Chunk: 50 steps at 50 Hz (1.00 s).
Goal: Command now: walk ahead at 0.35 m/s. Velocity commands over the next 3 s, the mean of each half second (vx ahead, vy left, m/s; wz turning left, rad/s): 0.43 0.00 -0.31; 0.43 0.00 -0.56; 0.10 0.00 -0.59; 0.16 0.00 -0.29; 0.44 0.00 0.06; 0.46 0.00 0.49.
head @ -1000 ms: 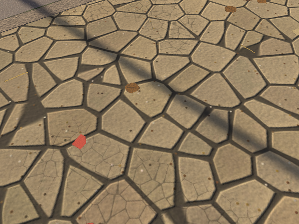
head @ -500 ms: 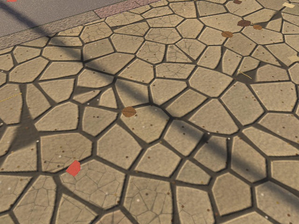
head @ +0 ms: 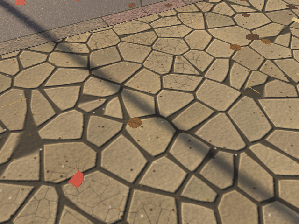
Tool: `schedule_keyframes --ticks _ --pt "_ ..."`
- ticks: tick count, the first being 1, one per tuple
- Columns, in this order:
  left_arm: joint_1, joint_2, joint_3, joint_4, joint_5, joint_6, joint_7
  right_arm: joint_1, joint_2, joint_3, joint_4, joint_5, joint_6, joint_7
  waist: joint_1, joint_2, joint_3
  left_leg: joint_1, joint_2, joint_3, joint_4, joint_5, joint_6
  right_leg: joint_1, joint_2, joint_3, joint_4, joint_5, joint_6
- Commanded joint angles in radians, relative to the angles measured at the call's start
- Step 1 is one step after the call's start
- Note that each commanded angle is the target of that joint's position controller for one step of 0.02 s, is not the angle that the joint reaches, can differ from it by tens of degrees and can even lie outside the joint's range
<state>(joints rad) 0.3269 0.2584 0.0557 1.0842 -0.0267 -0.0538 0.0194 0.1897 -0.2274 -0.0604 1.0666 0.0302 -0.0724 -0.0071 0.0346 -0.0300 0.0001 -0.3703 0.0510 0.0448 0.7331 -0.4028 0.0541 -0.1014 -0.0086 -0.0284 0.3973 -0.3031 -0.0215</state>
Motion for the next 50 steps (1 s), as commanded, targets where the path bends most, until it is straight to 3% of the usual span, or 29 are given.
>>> schedule_keyframes --ticks 1,2,3,4,5,6,7,9,11,16,19,23,26,27,28,29,30,31,32,33,34,35,38,40,44,47,50 --pt "-0.078 0.167 0.031 -0.062 -0.011 -0.004 -0.004 0.045 -0.052 -0.017 -0.003 -0.002 -0.019 0.009 -0.076 -0.055 0.053 0.202 -0.059 0.084 -0.184 0.19 -0.026 -0.222 -0.17 0.151 -0.147 -0.117 -0.152" --pt "-0.071 0.153 0.027 -0.062 -0.01 -0.003 -0.005 0.125 -0.065 -0.027 0.027 -0.004 -0.012 0.006 -0.106 -0.04 0.03 0.309 -0.082 0.093 -0.193 0.192 -0.029 -0.279 -0.149 0.132 -0.087 -0.108 -0.139" --pt "-0.088 0.112 0.013 -0.067 -0.007 -0.007 -0.007 0.21 -0.092 -0.039 0.042 -0.003 -0.009 -0.001 -0.152 0.005 0.019 0.423 -0.046 0.026 -0.238 0.162 -0.009 -0.361 -0.112 0.1 0.05 -0.036 -0.106" --pt "-0.115 0.026 -0.012 -0.093 0.012 -0.013 -0.015 0.331 -0.181 -0.059 0.049 -0.011 -0.012 -0.012 -0.191 0.243 -0.024 0.517 0.192 -0.295 -0.389 0.038 0.065 -0.483 -0.021 -0.01 0.44 -0.08 -0.032" --pt "-0.111 0.002 -0.011 -0.129 -0.008 -0.029 -0.007 0.407 -0.244 -0.062 0.062 -0.031 -0.028 0.002 -0.185 0.376 -0.063 0.57 0.376 -0.724 -0.563 -0.144 0.206 -0.67 0.083 0.056 0.715 -0.278 -0.024" --pt "-0.132 0.062 0.002 -0.135 -0.033 -0.041 -0.007 0.32 -0.186 -0.04 0.046 -0.034 -0.047 0.006 -0.143 0.222 0.011 0.495 0.39 -0.71 -0.566 -0.258 0.207 -0.744 0.01 0.171 0.854 -0.229 -0.054" --pt "-0.138 0.083 0.007 -0.138 -0.042 -0.047 -0.014 0.227 -0.128 -0.022 0.014 -0.027 -0.057 0.009 -0.109 0.178 0.07 0.443 0.347 -0.577 -0.568 -0.239 0.158 -0.78 -0.03 0.188 0.863 -0.112 -0.082" --pt "-0.115 0.086 0.021 -0.115 -0.023 -0.041 -0.011 0.11 -0.091 -0.004 -0.02 -0.027 -0.061 0.015 -0.054 0.136 0.1 0.356 0.265 -0.333 -0.589 0.023 0.081 -0.709 -0.081 0.182 0.768 0.051 -0.085" --pt "-0.1 0.062 0.026 -0.101 -0.015 -0.024 -0.021 0.136 -0.066 0.004 -0.015 -0.045 -0.057 0.009 -0.049 0.144 0.084 0.321 0.202 -0.159 -0.591 0.228 0.046 -0.628 -0.088 0.15 0.718 0.138 -0.069" --pt "-0.229 0.013 0.02 -0.168 -0.006 -0.005 -0.037 0.181 -0.102 0.0 -0.021 -0.058 -0.05 -0.021 -0.06 0.085 0.116 0.313 0.189 0.007 -0.626 0.43 0.067 -0.68 -0.074 0.12 0.526 0.298 -0.026" --pt "-0.339 -0.004 0.008 -0.223 0.003 -0.003 -0.053 0.21 -0.117 -0.005 -0.03 -0.047 -0.046 -0.034 -0.085 0.083 0.135 0.313 0.191 0.09 -0.651 0.46 0.061 -0.633 -0.072 0.036 0.374 0.377 -0.025" --pt "-0.438 -0.016 -0.002 -0.286 0.0 -0.004 -0.082 0.269 -0.128 -0.014 -0.025 -0.032 -0.027 -0.036 -0.096 0.07 0.158 0.447 0.227 0.16 -0.578 0.635 0.057 -0.643 -0.054 -0.031 0.265 0.314 -0.066" --pt "-0.391 0.031 0.02 -0.309 -0.003 -0.003 -0.098 0.235 -0.174 -0.028 -0.055 -0.026 -0.009 -0.044 -0.027 0.137 0.074 0.508 0.243 0.202 -0.387 1.16 0.043 -0.476 0.028 -0.119 0.258 0.181 -0.12" --pt "-0.298 0.069 0.039 -0.296 -0.006 0.0 -0.099 0.216 -0.192 -0.033 -0.069 -0.027 -0.001 -0.047 0.028 0.164 0.016 0.503 0.244 0.205 -0.25 1.292 0.038 -0.36 0.064 -0.133 0.266 0.134 -0.143" --pt "-0.156 0.125 0.067 -0.268 -0.007 0.003 -0.094 0.189 -0.209 -0.037 -0.084 -0.024 0.004 -0.044 0.102 0.168 -0.064 0.446 0.228 0.203 -0.063 1.293 0.024 -0.16 0.095 -0.125 0.211 0.157 -0.175" --pt "-0.002 0.189 0.102 -0.236 -0.006 0.013 -0.074 0.168 -0.213 -0.035 -0.105 -0.025 -0.004 -0.04 0.181 0.121 -0.14 0.233 0.186 0.197 0.207 1.055 -0.016 0.131 0.052 0.002 0.148 0.162 -0.219" --pt "0.03 0.268 0.112 -0.228 -0.005 0.017 -0.054 0.243 -0.05 0.006 -0.148 -0.057 -0.03 -0.015 0.069 -0.165 -0.231 -0.212 -0.006 0.142 0.606 -0.029 -0.069 0.476 -0.219 0.508 0.131 0.106 -0.373" --pt "0.071 0.252 0.097 -0.242 0.016 0.006 -0.053 0.191 -0.069 0.012 -0.201 -0.005 -0.083 0.001 0.082 -0.139 -0.386 -0.37 -0.106 -0.113 0.798 -0.189 -0.061 0.574 -0.345 0.921 -0.09 -0.063 -0.48" --pt "0.044 0.183 0.082 -0.234 0.023 -0.009 -0.049 0.059 -0.134 -0.006 -0.237 0.03 -0.111 0.008 0.106 -0.074 -0.241 -0.481 -0.037 -0.163 0.777 -0.093 -0.027 0.492 -0.306 0.781 -0.138 -0.022 -0.403" --pt "-0.042 0.131 0.067 -0.251 0.014 -0.024 -0.051 0.033 -0.147 -0.007 -0.249 0.027 -0.118 0.003 0.055 0.01 -0.137 -0.457 0.014 -0.157 0.677 0.006 -0.012 0.328 -0.26 0.627 -0.138 0.072 -0.356" --pt "-0.132 0.102 0.057 -0.275 0.011 -0.033 -0.056 0.039 -0.152 -0.017 -0.235 0.003 -0.112 -0.009 -0.002 0.082 -0.077 -0.374 0.048 -0.15 0.588 0.051 -0.02 0.155 -0.214 0.522 -0.15 0.177 -0.322" --pt "-0.178 0.084 0.048 -0.293 0.016 -0.037 -0.054 0.068 -0.162 -0.028 -0.233 -0.013 -0.096 -0.013 -0.042 0.083 -0.056 -0.29 0.074 -0.156 0.528 0.074 -0.033 0.04 -0.178 0.446 -0.167 0.251 -0.307" --pt "-0.159 0.111 0.048 -0.296 0.01 -0.037 -0.036 0.051 -0.134 -0.029 -0.27 -0.039 -0.059 -0.015 -0.075 0.05 -0.009 -0.223 0.092 -0.123 0.373 0.106 -0.084 -0.134 -0.144 0.357 -0.205 0.348 -0.305" --pt "-0.115 0.149 0.058 -0.295 0.011 -0.035 -0.02 -0.045 -0.119 -0.022 -0.312 -0.051 -0.051 -0.021 -0.05 0.024 0.016 -0.234 0.073 -0.095 0.221 0.223 -0.112 -0.189 -0.108 0.305 -0.213 0.377 -0.289" --pt "-0.036 0.165 0.065 -0.287 0.005 -0.01 -0.005 -0.202 -0.088 -0.005 -0.368 -0.048 -0.056 -0.014 0.018 -0.027 0.019 -0.121 -0.037 -0.049 -0.123 0.494 -0.11 -0.231 -0.02 0.222 -0.119 0.501 -0.193" --pt "0.011 0.15 0.061 -0.277 -0.003 0.014 0.002 -0.242 -0.112 -0.01 -0.403 -0.032 -0.053 -0.001 0.032 -0.069 -0.023 -0.083 -0.081 -0.075 -0.221 0.512 -0.099 -0.147 -0.04 0.298 -0.027 0.465 -0.153" --pt "-0.035 0.138 0.059 -0.312 0.004 0.03 0.019 -0.177 -0.166 -0.027 -0.398 -0.038 -0.061 0.008 -0.018 -0.098 -0.068 -0.03 -0.081 -0.113 -0.294 0.437 -0.059 -0.035 -0.061 0.402 0.128 0.47 -0.122"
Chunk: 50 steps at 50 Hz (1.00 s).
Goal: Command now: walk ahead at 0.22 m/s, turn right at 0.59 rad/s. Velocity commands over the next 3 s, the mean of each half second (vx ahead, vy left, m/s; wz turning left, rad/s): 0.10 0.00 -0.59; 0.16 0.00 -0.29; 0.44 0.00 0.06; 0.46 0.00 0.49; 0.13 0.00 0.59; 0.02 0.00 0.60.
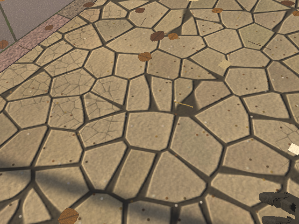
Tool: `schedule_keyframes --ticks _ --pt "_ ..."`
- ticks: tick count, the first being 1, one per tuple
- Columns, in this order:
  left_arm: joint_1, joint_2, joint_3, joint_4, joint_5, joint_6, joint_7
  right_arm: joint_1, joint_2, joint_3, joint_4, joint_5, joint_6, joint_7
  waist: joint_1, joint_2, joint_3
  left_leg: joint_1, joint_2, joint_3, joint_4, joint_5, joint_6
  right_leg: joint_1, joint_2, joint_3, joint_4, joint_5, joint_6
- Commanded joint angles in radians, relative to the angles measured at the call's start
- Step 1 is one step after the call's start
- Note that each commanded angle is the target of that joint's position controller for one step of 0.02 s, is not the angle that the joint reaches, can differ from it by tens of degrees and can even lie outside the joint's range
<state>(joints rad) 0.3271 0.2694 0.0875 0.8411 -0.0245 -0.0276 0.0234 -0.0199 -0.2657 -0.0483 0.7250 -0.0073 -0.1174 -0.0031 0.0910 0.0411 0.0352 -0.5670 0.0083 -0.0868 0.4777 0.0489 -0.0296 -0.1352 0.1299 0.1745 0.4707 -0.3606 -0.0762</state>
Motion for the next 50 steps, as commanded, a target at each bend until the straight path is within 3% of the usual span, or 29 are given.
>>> schedule_keyframes --ticks 1,2,3,4,5,6,7,9,11,15,19,22,23,24,25,26,27,28,29,31,34,37,41,45,46,47,48,49,50 --pt "-0.071 0.115 0.023 -0.091 0.003 0.005 0.016 0.105 -0.143 -0.045 -0.042 -0.012 -0.024 0.001 -0.121 -0.163 -0.14 0.275 -0.012 0.028 -0.106 0.084 0.054 -0.014 -0.159 0.183 0.159 0.54 -0.033" --pt "-0.078 0.065 0.005 -0.126 0.018 0.0 0.014 0.219 -0.198 -0.054 -0.036 -0.038 -0.028 -0.005 -0.158 -0.076 -0.279 0.538 0.153 -0.088 -0.034 0.378 0.122 -0.13 -0.1 0.129 0.4 0.358 0.014" --pt "0.135 0.004 -0.009 -0.112 0.024 -0.006 0.01 0.256 -0.218 -0.049 -0.049 -0.059 -0.011 -0.009 -0.079 0.193 -0.428 0.848 0.441 -0.389 0.039 0.79 0.298 -0.382 0.043 0.039 0.697 -0.406 0.074" --pt "0.251 0.109 -0.003 -0.106 0.013 -0.006 -0.001 0.273 -0.205 -0.053 -0.05 -0.022 0.013 -0.002 -0.062 0.222 -0.533 0.89 0.531 -0.553 0.03 0.613 0.383 -0.458 -0.034 0.053 0.875 -0.416 0.095" --pt "0.147 0.173 0.014 -0.112 -0.016 0.01 -0.001 0.204 -0.162 -0.048 -0.073 -0.004 0.032 -0.007 -0.086 0.148 -0.439 0.809 0.478 -0.505 -0.038 0.262 0.38 -0.559 -0.085 0.006 0.963 -0.288 0.129" --pt "0.033 0.196 0.024 -0.123 -0.016 0.035 0.009 0.15 -0.1 -0.028 -0.088 -0.008 0.05 -0.016 -0.109 0.048 -0.301 0.662 0.384 -0.349 -0.081 0.076 0.314 -0.585 -0.123 -0.051 0.933 -0.202 0.148" --pt "-0.018 0.193 0.031 -0.135 -0.01 0.058 0.017 0.113 -0.076 -0.015 -0.088 -0.015 0.065 -0.02 -0.101 0.029 -0.207 0.518 0.32 -0.249 -0.116 -0.005 0.276 -0.564 -0.146 -0.062 0.895 -0.153 0.159" --pt "-0.006 0.125 0.02 -0.153 -0.005 0.083 0.02 0.075 -0.106 -0.022 -0.075 -0.025 0.078 -0.02 -0.063 0.091 -0.098 0.298 0.228 -0.085 -0.19 -0.057 0.239 -0.441 -0.157 -0.116 0.762 -0.107 0.161" --pt "-0.005 0.078 0.01 -0.171 0.002 0.078 0.02 0.087 -0.124 -0.033 -0.066 -0.028 0.074 -0.022 -0.065 0.103 -0.109 0.289 0.229 -0.02 -0.211 0.021 0.259 -0.392 -0.16 -0.151 0.647 -0.083 0.156" --pt "-0.06 0.08 0.004 -0.211 0.01 0.073 0.003 0.079 -0.154 -0.049 -0.065 -0.01 0.084 -0.029 -0.077 0.094 -0.182 0.346 0.297 0.02 -0.214 0.07 0.288 -0.315 -0.194 -0.159 0.462 0.018 0.132" --pt "-0.101 0.112 0.015 -0.241 0.01 0.085 -0.021 0.084 -0.182 -0.06 -0.055 0.007 0.099 -0.023 -0.085 0.112 -0.153 0.347 0.316 0.06 -0.207 -0.088 0.256 -0.242 -0.183 -0.199 0.317 0.038 0.09" --pt "-0.057 0.118 0.029 -0.23 0.015 0.085 -0.031 0.095 -0.175 -0.061 -0.037 0.027 0.111 -0.022 -0.054 0.087 -0.144 0.31 0.289 0.12 -0.097 -0.196 0.17 -0.094 -0.137 -0.24 0.089 0.137 0.028" --pt "-0.018 0.152 0.042 -0.222 0.019 0.084 -0.023 0.144 -0.142 -0.054 -0.014 0.024 0.117 -0.019 -0.048 0.011 -0.129 0.224 0.244 0.175 0.018 -0.286 0.096 0.003 -0.156 -0.169 -0.017 0.226 -0.013" --pt "0.001 0.269 0.068 -0.241 0.024 0.08 -0.003 0.167 -0.077 -0.036 -0.036 -0.015 0.119 -0.009 -0.085 -0.298 -0.113 -0.024 0.102 0.293 0.359 -0.584 -0.017 0.13 -0.418 0.198 -0.102 0.509 -0.121" --pt "-0.026 0.313 0.069 -0.275 0.052 0.063 -0.006 0.075 -0.107 -0.044 -0.086 -0.018 0.112 -0.018 -0.046 -0.328 -0.107 -0.159 -0.002 0.139 0.571 -0.73 -0.038 0.033 -0.525 0.371 -0.147 0.54 -0.284" --pt "-0.044 0.273 0.058 -0.274 0.06 0.042 -0.013 0.033 -0.143 -0.056 -0.089 -0.001 0.112 -0.024 -0.034 -0.22 -0.109 -0.165 0.014 0.06 0.663 -0.66 -0.022 0.007 -0.474 0.297 -0.161 0.467 -0.266" --pt "-0.095 0.248 0.05 -0.274 0.047 0.028 -0.012 0.06 -0.151 -0.063 -0.08 0.008 0.115 -0.03 -0.072 -0.192 -0.093 -0.169 0.026 0.04 0.669 -0.561 -0.008 -0.009 -0.421 0.221 -0.151 0.427 -0.205" --pt "-0.147 0.207 0.038 -0.282 0.029 0.027 -0.009 0.097 -0.154 -0.067 -0.049 0.0 0.12 -0.039 -0.093 -0.152 -0.107 -0.158 0.039 0.035 0.664 -0.494 -0.011 -0.006 -0.382 0.165 -0.138 0.399 -0.156" --pt "-0.179 0.18 0.025 -0.288 0.02 0.028 -0.005 0.123 -0.156 -0.07 -0.038 -0.008 0.124 -0.042 -0.106 -0.17 -0.115 -0.125 0.037 0.044 0.679 -0.446 -0.023 -0.028 -0.361 0.126 -0.13 0.446 -0.142" --pt "-0.178 0.147 0.008 -0.289 0.03 0.03 0.002 0.151 -0.141 -0.068 -0.031 0.0 0.124 -0.036 -0.115 -0.174 -0.149 -0.058 0.023 0.055 0.708 -0.391 -0.038 -0.04 -0.334 0.082 -0.121 0.521 -0.147" --pt "-0.16 0.141 0.003 -0.276 0.034 0.03 0.009 0.127 -0.107 -0.051 -0.042 0.008 0.124 -0.03 -0.095 -0.167 -0.142 -0.037 0.032 0.053 0.551 -0.363 -0.048 0.003 -0.322 0.068 -0.113 0.507 -0.147" --pt "-0.109 0.164 0.01 -0.253 0.024 0.034 0.007 0.096 -0.099 -0.038 -0.056 0.014 0.115 -0.007 -0.048 -0.21 -0.123 0.019 0.031 0.08 0.363 -0.369 -0.036 -0.006 -0.323 0.134 -0.193 0.009 -0.157" --pt "-0.082 0.184 0.011 -0.226 0.022 0.022 -0.007 0.091 -0.122 -0.039 -0.061 0.026 0.08 0.016 -0.029 -0.202 -0.042 0.088 0.017 0.101 0.197 -0.45 0.012 -0.047 -0.35 0.216 -0.227 -0.162 -0.166" --pt "-0.115 0.16 -0.002 -0.217 0.007 0.016 -0.014 0.217 -0.093 -0.034 -0.007 0.025 0.039 0.026 -0.108 -0.143 -0.039 0.357 -0.01 0.135 -0.051 -0.299 0.082 -0.174 -0.295 0.192 -0.165 -0.181 -0.131" --pt "-0.137 0.117 -0.015 -0.224 0.013 0.01 -0.016 0.29 -0.104 -0.037 0.014 0.019 0.032 0.023 -0.139 -0.12 -0.065 0.484 0.037 0.076 -0.063 -0.296 0.1 -0.253 -0.254 0.158 -0.091 -0.161 -0.095" --pt "-0.18 0.041 -0.036 -0.244 0.022 0.001 -0.02 0.408 -0.154 -0.045 0.038 0.008 0.027 0.015 -0.175 0.023 -0.094 0.613 0.193 -0.119 -0.128 -0.351 0.148 -0.387 -0.163 0.032 0.164 -0.144 -0.03" --pt "-0.197 0.058 -0.029 -0.296 0.01 -0.02 -0.02 0.443 -0.265 -0.075 0.049 0.001 0.028 0.022 -0.156 0.241 -0.041 0.647 0.368 -0.454 -0.252 -0.57 0.279 -0.627 -0.066 -0.142 0.361 -0.193 0.022" --pt "-0.232 0.144 -0.005 -0.293 -0.001 -0.035 -0.018 0.436 -0.214 -0.065 0.037 0.004 0.022 0.02 -0.184 0.161 0.03 0.627 0.408 -0.538 -0.293 -0.675 0.334 -0.735 -0.123 -0.097 0.522 -0.226 0.038" --pt "-0.213 0.149 0.002 -0.28 -0.009 -0.045 -0.026 0.408 -0.17 -0.051 0.03 0.009 0.019 0.013 -0.16 0.117 0.051 0.638 0.369 -0.477 -0.29 -0.698 0.309 -0.785 -0.153 -0.071 0.586 -0.137 0.035"
Over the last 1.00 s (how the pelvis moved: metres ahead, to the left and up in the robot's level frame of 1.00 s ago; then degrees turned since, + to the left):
0.49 -0.06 -0.01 -29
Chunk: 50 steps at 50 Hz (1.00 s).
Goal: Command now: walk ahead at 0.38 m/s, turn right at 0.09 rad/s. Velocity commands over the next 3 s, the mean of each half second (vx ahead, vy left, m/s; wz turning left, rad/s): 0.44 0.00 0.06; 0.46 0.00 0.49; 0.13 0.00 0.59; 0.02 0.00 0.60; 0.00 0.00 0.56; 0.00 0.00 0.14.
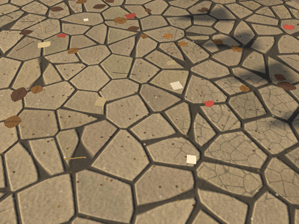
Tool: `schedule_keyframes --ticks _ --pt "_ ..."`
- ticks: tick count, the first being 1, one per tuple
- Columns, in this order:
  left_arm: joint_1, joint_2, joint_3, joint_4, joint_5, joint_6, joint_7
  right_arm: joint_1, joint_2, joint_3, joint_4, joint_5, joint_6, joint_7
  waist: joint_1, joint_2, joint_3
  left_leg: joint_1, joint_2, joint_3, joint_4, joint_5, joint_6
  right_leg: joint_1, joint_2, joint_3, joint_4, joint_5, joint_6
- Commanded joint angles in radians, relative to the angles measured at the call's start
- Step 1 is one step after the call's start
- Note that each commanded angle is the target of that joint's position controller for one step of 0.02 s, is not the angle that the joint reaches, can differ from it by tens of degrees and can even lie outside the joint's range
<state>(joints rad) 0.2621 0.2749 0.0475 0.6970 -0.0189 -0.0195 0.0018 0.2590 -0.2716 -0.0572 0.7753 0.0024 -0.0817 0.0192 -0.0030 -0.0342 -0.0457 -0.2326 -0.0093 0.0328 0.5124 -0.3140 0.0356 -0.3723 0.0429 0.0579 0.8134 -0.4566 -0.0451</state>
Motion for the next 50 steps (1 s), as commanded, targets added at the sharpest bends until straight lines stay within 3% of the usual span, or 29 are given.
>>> schedule_keyframes --ticks 1,4,7,9,12,15,16,17,18,19,20,21,22,23,24,26,29,31,34,38,40,42,44,45,46,47,48,49,50 --pt "-0.127 0.126 0.04 -0.116 -0.009 -0.055 -0.009 0.106 -0.152 -0.036 -0.031 0.001 -0.019 -0.011 -0.051 0.176 0.122 0.313 0.342 -0.524 -0.33 -0.295 0.213 -0.561 -0.085 0.028 0.27 0.033 0.005" --pt "-0.154 0.089 0.035 -0.113 0.008 -0.064 -0.021 0.085 -0.132 -0.025 -0.038 -0.002 -0.014 -0.014 -0.045 0.143 0.12 0.259 0.267 -0.334 -0.367 0.013 0.172 -0.511 -0.123 -0.009 0.205 0.223 0.029" --pt "-0.202 0.038 0.017 -0.12 0.01 -0.067 -0.029 0.099 -0.139 -0.024 -0.03 0.003 -0.005 -0.02 -0.062 0.138 0.106 0.198 0.205 -0.179 -0.371 0.238 0.155 -0.396 -0.112 -0.062 0.033 0.353 0.059" --pt "-0.256 0.018 0.006 -0.131 0.005 -0.071 -0.037 0.124 -0.158 -0.027 -0.019 0.008 0.001 -0.023 -0.083 0.142 0.115 0.155 0.189 -0.125 -0.369 0.282 0.144 -0.307 -0.093 -0.084 -0.105 0.427 0.063" --pt "-0.307 0.035 0.007 -0.146 -0.005 -0.075 -0.052 0.169 -0.185 -0.033 0.001 0.02 0.006 -0.022 -0.097 0.15 0.134 0.163 0.228 -0.13 -0.367 0.283 0.147 -0.238 -0.076 -0.092 -0.211 0.453 0.05" --pt "-0.297 0.074 0.02 -0.154 -0.008 -0.079 -0.059 0.17 -0.197 -0.04 0.014 0.03 0.016 -0.024 -0.058 0.159 0.134 0.23 0.275 -0.151 -0.317 0.411 0.126 -0.18 -0.066 -0.074 -0.276 0.4 0.005" --pt "-0.248 0.098 0.032 -0.147 -0.005 -0.081 -0.056 0.161 -0.209 -0.043 0.015 0.03 0.02 -0.026 -0.019 0.165 0.101 0.243 0.272 -0.146 -0.251 0.572 0.115 -0.098 -0.044 -0.084 -0.291 0.372 -0.014" --pt "-0.131 0.129 0.052 -0.116 -0.002 -0.081 -0.048 0.148 -0.209 -0.041 0.014 0.03 0.024 -0.028 0.053 0.155 0.025 0.222 0.238 -0.111 -0.109 0.731 0.094 0.074 -0.019 -0.103 -0.321 0.376 -0.041" --pt "0.034 0.175 0.074 -0.075 0.002 -0.077 -0.035 0.144 -0.181 -0.029 0.004 0.019 0.023 -0.03 0.133 0.14 -0.092 0.098 0.189 -0.081 0.099 0.7 0.06 0.34 -0.058 -0.072 -0.294 0.389 -0.071" --pt "0.198 0.264 0.093 -0.054 0.028 -0.069 -0.018 0.175 -0.084 0.001 -0.035 -0.008 0.018 -0.029 0.161 -0.048 -0.274 -0.189 0.089 -0.035 0.473 0.314 0.009 0.69 -0.319 0.241 -0.282 0.3 -0.15" --pt "0.206 0.275 0.085 -0.048 0.036 -0.07 -0.026 0.27 -0.027 0.019 -0.037 0.02 -0.001 -0.028 0.104 -0.282 -0.406 -0.397 -0.032 -0.148 0.715 -0.276 -0.015 0.796 -0.478 0.671 -0.462 0.069 -0.251" --pt "0.155 0.181 0.061 -0.049 0.024 -0.071 -0.025 0.18 -0.144 -0.013 -0.036 0.049 -0.006 -0.024 0.125 -0.173 -0.251 -0.498 0.025 -0.192 0.807 -0.227 -0.013 0.682 -0.437 0.597 -0.516 -0.034 -0.205" --pt "0.095 0.144 0.048 -0.043 0.013 -0.071 -0.021 0.098 -0.166 -0.021 -0.06 0.052 -0.007 -0.021 0.107 -0.124 -0.107 -0.531 0.071 -0.153 0.795 -0.132 -0.004 0.539 -0.409 0.43 -0.53 0.015 -0.171" --pt "0.033 0.122 0.041 -0.04 0.017 -0.074 -0.022 0.064 -0.151 -0.02 -0.062 0.037 -0.005 -0.025 0.071 -0.051 -0.048 -0.491 0.109 -0.14 0.754 -0.05 -0.005 0.41 -0.366 0.332 -0.555 0.112 -0.151" --pt "-0.011 0.097 0.035 -0.037 0.024 -0.08 -0.025 0.067 -0.139 -0.025 -0.059 0.027 0.004 -0.025 0.036 -0.063 -0.004 -0.449 0.136 -0.145 0.713 0.006 -0.008 0.315 -0.328 0.241 -0.587 0.196 -0.143" --pt "-0.055 0.076 0.036 -0.023 0.032 -0.098 -0.025 0.114 -0.101 -0.024 -0.041 0.034 0.032 -0.021 -0.007 -0.084 0.013 -0.372 0.156 -0.145 0.697 0.062 -0.018 0.22 -0.301 0.129 -0.65 0.27 -0.146" --pt "-0.066 0.091 0.046 0.01 0.033 -0.115 -0.02 0.072 -0.081 -0.025 -0.058 0.027 0.056 -0.028 -0.022 -0.04 0.074 -0.429 0.157 -0.159 0.647 0.136 -0.038 0.177 -0.3 0.007 -0.698 0.376 -0.151" --pt "-0.049 0.1 0.05 0.03 0.036 -0.114 -0.013 0.026 -0.078 -0.025 -0.076 0.022 0.054 -0.026 -0.012 -0.023 0.097 -0.481 0.151 -0.171 0.56 0.23 -0.047 0.206 -0.294 -0.057 -0.704 0.427 -0.149" --pt "-0.041 0.124 0.055 0.044 0.033 -0.105 -0.002 -0.059 -0.063 -0.016 -0.1 0.02 0.041 -0.005 0.015 -0.005 0.117 -0.465 0.138 -0.119 0.365 0.37 -0.042 0.24 -0.274 -0.154 -0.706 0.476 -0.129" --pt "0.035 0.162 0.067 0.079 0.018 -0.081 0.006 -0.204 -0.04 -0.001 -0.162 0.019 0.036 0.024 0.079 0.022 0.162 -0.503 0.128 -0.044 0.201 0.372 -0.015 0.366 -0.314 -0.209 -0.684 0.517 -0.121" --pt "0.055 0.176 0.072 0.092 0.008 -0.063 0.006 -0.242 -0.045 -0.001 -0.194 0.021 0.035 0.037 0.087 0.016 0.168 -0.522 0.116 -0.014 0.155 0.307 0.008 0.446 -0.333 -0.228 -0.642 0.587 -0.11" --pt "0.044 0.202 0.078 0.092 0.0 -0.047 0.01 -0.232 -0.067 -0.011 -0.216 0.021 0.038 0.045 0.058 -0.014 0.132 -0.448 0.068 0.039 0.13 0.214 0.042 0.489 -0.337 -0.259 -0.548 0.856 -0.089" --pt "0.027 0.232 0.085 0.085 -0.008 -0.031 0.017 -0.1 -0.123 -0.042 -0.202 0.023 0.047 0.042 -0.028 -0.055 0.028 -0.25 -0.017 0.095 0.133 0.114 0.09 0.498 -0.324 -0.283 -0.324 1.185 -0.066" --pt "0.003 0.224 0.08 0.077 -0.015 -0.026 0.02 0.06 -0.177 -0.074 -0.166 0.021 0.049 0.03 -0.121 -0.038 -0.048 -0.022 -0.065 0.097 0.056 0.183 0.125 0.414 -0.283 -0.306 -0.1 1.189 -0.032" --pt "0.02 0.177 0.061 0.056 0.005 -0.036 0.022 0.181 -0.261 -0.104 -0.143 0.015 0.06 0.007 -0.164 0.072 -0.14 0.28 0.043 -0.095 0.036 0.349 0.178 0.166 -0.229 -0.3 0.21 0.835 0.027" --pt "0.132 0.038 0.017 0.002 0.04 -0.061 0.008 0.103 -0.363 -0.109 -0.172 -0.001 0.05 0.003 -0.011 0.322 -0.25 0.592 0.323 -0.671 -0.03 0.443 0.39 -0.268 -0.001 -0.179 0.588 -0.172 0.099" --pt "0.033 0.142 0.031 0.007 0.014 -0.09 -0.004 0.135 -0.274 -0.086 -0.209 -0.003 0.039 0.012 -0.109 0.158 -0.39 0.62 0.367 -0.781 -0.116 0.511 0.407 -0.319 -0.01 0.039 0.669 -0.193 0.089" --pt "-0.056 0.167 0.037 -0.027 -0.016 -0.097 -0.006 0.089 -0.228 -0.07 -0.202 -0.005 0.029 0.017 -0.103 0.113 -0.261 0.521 0.336 -0.606 -0.118 0.634 0.359 -0.362 -0.054 0.045 0.636 -0.107 0.072" --pt "-0.07 0.149 0.031 -0.028 -0.001 -0.098 0.004 0.04 -0.197 -0.064 -0.196 0.012 0.026 0.015 -0.06 0.031 -0.143 0.37 0.279 -0.481 -0.114 0.683 0.313 -0.36 -0.094 0.031 0.547 -0.032 0.069"
Over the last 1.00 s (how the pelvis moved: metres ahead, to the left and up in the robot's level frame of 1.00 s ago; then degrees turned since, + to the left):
0.15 -0.01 0.00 -25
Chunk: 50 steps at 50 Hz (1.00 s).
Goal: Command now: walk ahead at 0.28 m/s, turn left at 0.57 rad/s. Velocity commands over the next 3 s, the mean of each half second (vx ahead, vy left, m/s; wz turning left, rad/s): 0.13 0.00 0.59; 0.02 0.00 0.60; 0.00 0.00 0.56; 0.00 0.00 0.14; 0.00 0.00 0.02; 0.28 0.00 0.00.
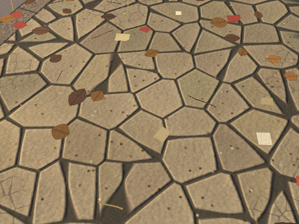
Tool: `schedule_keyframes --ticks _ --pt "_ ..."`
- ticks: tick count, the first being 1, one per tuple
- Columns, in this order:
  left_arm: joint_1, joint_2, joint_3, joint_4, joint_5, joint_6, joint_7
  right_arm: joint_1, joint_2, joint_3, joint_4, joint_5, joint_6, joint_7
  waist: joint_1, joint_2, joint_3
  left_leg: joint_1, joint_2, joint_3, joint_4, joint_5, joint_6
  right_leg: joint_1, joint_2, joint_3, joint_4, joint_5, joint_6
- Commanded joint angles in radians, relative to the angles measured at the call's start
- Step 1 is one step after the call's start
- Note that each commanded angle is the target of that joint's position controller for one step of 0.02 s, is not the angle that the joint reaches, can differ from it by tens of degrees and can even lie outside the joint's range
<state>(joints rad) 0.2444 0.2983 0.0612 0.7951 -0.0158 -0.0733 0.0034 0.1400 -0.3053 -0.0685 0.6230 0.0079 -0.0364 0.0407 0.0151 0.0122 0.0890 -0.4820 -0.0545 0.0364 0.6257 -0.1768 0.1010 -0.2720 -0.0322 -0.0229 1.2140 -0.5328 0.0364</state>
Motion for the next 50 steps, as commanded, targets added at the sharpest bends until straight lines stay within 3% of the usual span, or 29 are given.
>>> schedule_keyframes --ticks 1,2,4,6,9,15,17,18,19,20,21,22,23,24,25,27,31,34,36,38,39,40,41,42,43,44,45,47,50 --pt "-0.054 0.132 0.022 -0.118 0.017 -0.037 0.013 0.106 -0.138 -0.046 -0.052 0.014 -0.015 -0.012 -0.044 -0.028 -0.212 0.49 0.288 -0.407 -0.244 0.562 0.217 -0.423 -0.047 0.102 0.075 0.087 -0.006" --pt "-0.039 0.142 0.028 -0.116 0.021 -0.022 0.015 0.072 -0.127 -0.04 -0.065 -0.001 -0.012 -0.019 -0.011 -0.005 -0.194 0.386 0.267 -0.369 -0.27 0.597 0.207 -0.35 -0.06 0.108 0.047 0.118 -0.003" --pt "-0.009 0.118 0.023 -0.109 0.027 0.005 0.019 0.046 -0.141 -0.043 -0.065 -0.013 -0.011 -0.027 0.02 0.008 -0.19 0.285 0.24 -0.323 -0.292 0.683 0.206 -0.293 -0.048 0.093 -0.032 0.152 0.022" --pt "-0.017 0.089 0.012 -0.11 0.032 0.017 0.026 0.055 -0.162 -0.05 -0.052 -0.008 -0.006 -0.04 0.023 0.02 -0.201 0.253 0.209 -0.278 -0.28 0.74 0.193 -0.286 -0.025 0.081 -0.145 0.206 0.047" --pt "-0.083 0.075 0.003 -0.122 0.031 0.025 0.025 0.057 -0.167 -0.051 -0.043 0.007 0.022 -0.062 0.003 0.061 -0.229 0.246 0.164 -0.257 -0.242 0.653 0.146 -0.26 0.009 0.083 -0.315 0.338 0.067" --pt "-0.2 0.098 0.009 -0.155 0.017 0.025 0.007 0.066 -0.161 -0.049 -0.044 0.006 0.059 -0.075 -0.038 0.118 -0.212 0.287 0.169 -0.403 -0.17 0.394 0.102 -0.213 0.064 0.12 -0.552 0.353 0.053" --pt "-0.178 0.112 0.02 -0.155 0.017 0.014 0.003 0.042 -0.152 -0.045 -0.055 0.009 0.062 -0.076 -0.018 0.145 -0.199 0.313 0.162 -0.469 -0.129 0.335 0.081 -0.163 0.07 0.127 -0.664 0.35 0.029" --pt "-0.146 0.114 0.025 -0.149 0.018 0.006 0.002 0.015 -0.144 -0.042 -0.064 0.013 0.062 -0.077 0.011 0.152 -0.193 0.304 0.135 -0.475 -0.092 0.295 0.054 -0.091 0.062 0.118 -0.777 0.444 0.006" --pt "-0.114 0.144 0.034 -0.147 0.029 0.0 0.006 0.02 -0.113 -0.032 -0.074 0.007 0.06 -0.077 0.016 0.116 -0.213 0.247 0.09 -0.452 -0.017 0.18 0.013 0.038 -0.027 0.167 -0.834 0.607 -0.033" --pt "-0.103 0.209 0.046 -0.16 0.045 0.004 0.017 0.095 -0.049 -0.015 -0.08 -0.014 0.056 -0.076 -0.032 -0.094 -0.269 0.109 -0.019 -0.32 0.199 -0.224 -0.046 0.216 -0.251 0.351 -0.806 0.95 -0.133" --pt "-0.057 0.216 0.051 -0.129 0.063 0.021 0.014 0.16 -0.087 -0.021 -0.094 -0.001 0.054 -0.074 -0.058 -0.324 -0.287 -0.094 -0.1 -0.207 0.388 -0.58 -0.103 0.304 -0.421 0.617 -0.832 1.054 -0.327" --pt "-0.069 0.163 0.041 -0.149 0.043 0.025 0.013 0.183 -0.175 -0.045 -0.063 -0.003 0.054 -0.072 -0.038 -0.224 -0.273 -0.137 -0.03 -0.213 0.559 -0.521 -0.141 0.285 -0.41 0.603 -0.837 0.955 -0.348" --pt "-0.089 0.114 0.029 -0.158 0.038 0.03 0.016 0.134 -0.203 -0.059 -0.049 0.008 0.066 -0.073 -0.023 -0.147 -0.239 -0.153 -0.005 -0.195 0.626 -0.44 -0.16 0.25 -0.34 0.461 -0.818 0.878 -0.301" --pt "-0.123 0.096 0.022 -0.166 0.033 0.038 0.018 0.121 -0.186 -0.06 -0.038 0.013 0.083 -0.077 -0.03 -0.106 -0.209 -0.148 0.013 -0.178 0.64 -0.387 -0.178 0.202 -0.277 0.361 -0.825 0.803 -0.261" --pt "-0.148 0.097 0.022 -0.168 0.025 0.046 0.022 0.103 -0.171 -0.057 -0.049 0.012 0.094 -0.078 -0.031 -0.112 -0.182 -0.147 0.033 -0.168 0.632 -0.337 -0.188 0.162 -0.256 0.314 -0.842 0.739 -0.249" --pt "-0.157 0.112 0.026 -0.162 0.035 0.06 0.031 0.086 -0.109 -0.039 -0.063 0.019 0.102 -0.071 -0.029 -0.153 -0.155 -0.094 0.038 -0.099 0.55 -0.277 -0.196 0.101 -0.196 0.2 -0.882 0.695 -0.238" --pt "-0.143 0.141 0.042 -0.152 0.033 0.075 0.038 0.03 -0.077 -0.024 -0.097 0.011 0.095 -0.06 0.005 -0.191 -0.204 -0.022 0.079 -0.056 0.345 -0.253 -0.19 0.15 -0.236 0.129 -0.884 0.724 -0.264" --pt "-0.152 0.167 0.053 -0.147 0.021 0.08 0.031 0.03 -0.089 -0.027 -0.104 0.01 0.096 -0.046 0.009 -0.208 -0.215 0.073 0.089 -0.024 0.205 -0.216 -0.165 0.134 -0.263 0.098 -0.885 0.679 -0.26" --pt "-0.151 0.177 0.057 -0.14 0.01 0.08 0.026 0.044 -0.1 -0.034 -0.104 0.01 0.1 -0.036 0.001 -0.209 -0.206 0.12 0.083 -0.003 0.105 -0.185 -0.138 0.129 -0.277 0.088 -0.868 0.62 -0.242" --pt "-0.163 0.174 0.058 -0.132 -0.007 0.082 0.025 0.105 -0.097 -0.043 -0.081 0.007 0.1 -0.029 -0.039 -0.184 -0.2 0.237 0.052 0.035 -0.085 -0.061 -0.089 0.082 -0.259 0.043 -0.799 0.529 -0.186" --pt "-0.121 0.143 0.052 -0.111 -0.008 0.083 0.023 0.138 -0.116 -0.054 -0.068 0.003 0.099 -0.035 -0.043 -0.129 -0.188 0.33 0.043 0.002 -0.172 0.01 -0.054 0.006 -0.223 -0.005 -0.715 0.427 -0.123" --pt "-0.09 0.082 0.037 -0.114 0.021 0.085 0.017 0.158 -0.207 -0.078 -0.078 0.002 0.094 -0.049 -0.02 0.125 -0.162 0.446 0.231 -0.283 -0.273 0.237 0.024 -0.198 -0.116 -0.118 -0.46 0.177 -0.019" --pt "-0.182 0.08 0.031 -0.188 0.043 0.079 0.025 0.145 -0.299 -0.09 -0.108 -0.026 0.08 -0.049 -0.045 0.318 -0.141 0.419 0.438 -0.59 -0.304 0.369 0.224 -0.427 0.028 -0.059 -0.237 -0.121 0.034" --pt "-0.24 0.119 0.045 -0.193 0.033 0.075 0.032 0.152 -0.245 -0.077 -0.106 -0.047 0.056 -0.044 -0.089 0.21 -0.174 0.389 0.421 -0.572 -0.322 0.306 0.255 -0.431 0.015 0.066 -0.092 -0.122 0.025" --pt "-0.224 0.129 0.052 -0.182 0.018 0.077 0.034 0.112 -0.212 -0.063 -0.097 -0.042 0.041 -0.045 -0.052 0.176 -0.154 0.368 0.365 -0.484 -0.313 0.263 0.2 -0.428 0.001 0.093 -0.058 -0.035 0.01" --pt "-0.186 0.128 0.057 -0.154 0.02 0.08 0.039 0.058 -0.186 -0.058 -0.1 -0.02 0.037 -0.051 -0.022 0.126 -0.147 0.362 0.307 -0.417 -0.296 0.225 0.143 -0.422 -0.01 0.099 -0.071 0.046 0.011" --pt "-0.17 0.135 0.061 -0.144 0.028 0.082 0.044 0.025 -0.162 -0.048 -0.103 -0.002 0.039 -0.057 -0.012 0.13 -0.149 0.357 0.285 -0.389 -0.285 0.259 0.118 -0.413 -0.01 0.1 -0.083 0.097 0.02" --pt "-0.153 0.117 0.058 -0.138 0.027 0.078 0.036 0.023 -0.147 -0.038 -0.105 -0.005 0.046 -0.068 -0.001 0.132 -0.179 0.336 0.25 -0.358 -0.272 0.351 0.118 -0.348 0.017 0.087 -0.058 0.16 0.038" --pt "-0.175 0.088 0.046 -0.143 0.016 0.075 0.029 0.05 -0.155 -0.042 -0.098 -0.004 0.051 -0.077 -0.017 0.121 -0.187 0.382 0.233 -0.369 -0.257 0.343 0.12 -0.34 0.035 0.09 -0.198 0.192 0.051"
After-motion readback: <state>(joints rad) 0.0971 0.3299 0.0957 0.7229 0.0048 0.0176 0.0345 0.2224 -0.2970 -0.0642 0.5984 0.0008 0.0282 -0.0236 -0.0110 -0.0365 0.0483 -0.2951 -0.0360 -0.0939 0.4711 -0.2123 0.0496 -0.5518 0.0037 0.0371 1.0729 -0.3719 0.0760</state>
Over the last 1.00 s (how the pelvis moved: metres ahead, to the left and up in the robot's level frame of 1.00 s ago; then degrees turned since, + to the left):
0.49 0.03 -0.02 21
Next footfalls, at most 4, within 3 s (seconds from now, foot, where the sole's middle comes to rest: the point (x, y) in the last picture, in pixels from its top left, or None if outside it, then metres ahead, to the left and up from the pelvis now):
0.38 right None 0.29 -0.12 -0.76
0.78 left None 0.14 0.11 -0.76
1.26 right None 0.28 -0.05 -0.76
1.64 left None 0.07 0.10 -0.76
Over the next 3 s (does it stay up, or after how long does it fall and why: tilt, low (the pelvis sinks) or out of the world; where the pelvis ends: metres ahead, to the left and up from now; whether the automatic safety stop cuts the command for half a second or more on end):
stays up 0.25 0.07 0.03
